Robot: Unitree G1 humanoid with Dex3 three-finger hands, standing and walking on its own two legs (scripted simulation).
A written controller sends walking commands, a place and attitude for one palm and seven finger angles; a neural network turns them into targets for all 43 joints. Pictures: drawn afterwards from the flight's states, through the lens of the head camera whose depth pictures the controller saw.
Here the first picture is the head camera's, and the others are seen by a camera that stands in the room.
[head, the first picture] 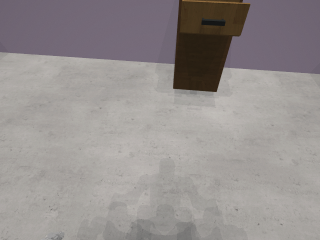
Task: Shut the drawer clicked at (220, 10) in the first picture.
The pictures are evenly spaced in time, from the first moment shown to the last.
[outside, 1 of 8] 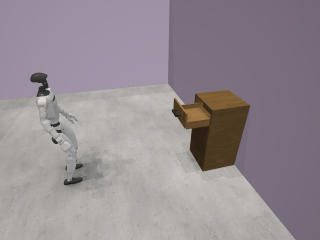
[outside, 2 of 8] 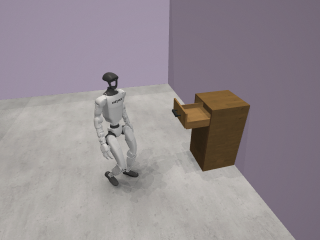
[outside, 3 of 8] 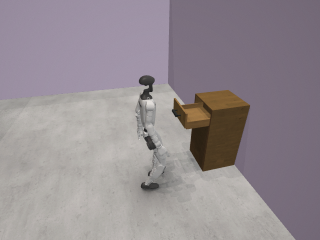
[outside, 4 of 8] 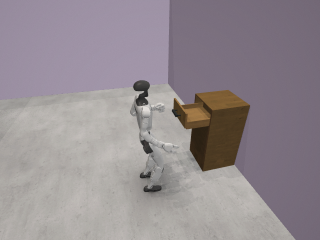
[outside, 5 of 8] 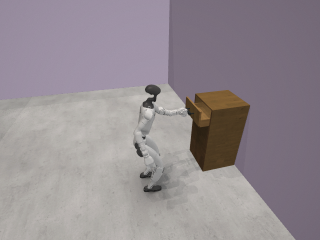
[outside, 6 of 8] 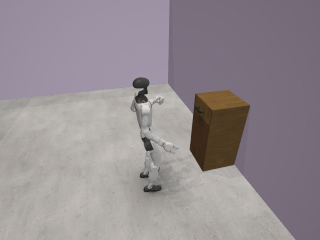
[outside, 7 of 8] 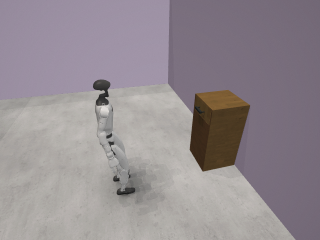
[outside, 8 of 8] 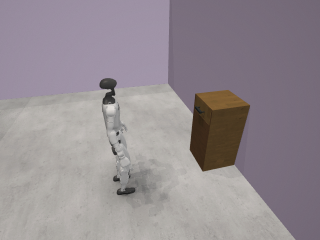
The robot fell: no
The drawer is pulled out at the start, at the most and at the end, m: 0.28 0.28 0.00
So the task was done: yes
